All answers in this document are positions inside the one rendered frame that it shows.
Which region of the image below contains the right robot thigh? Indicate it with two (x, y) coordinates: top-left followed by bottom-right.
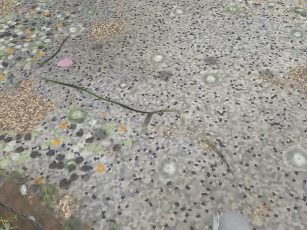
(211, 211), (252, 230)

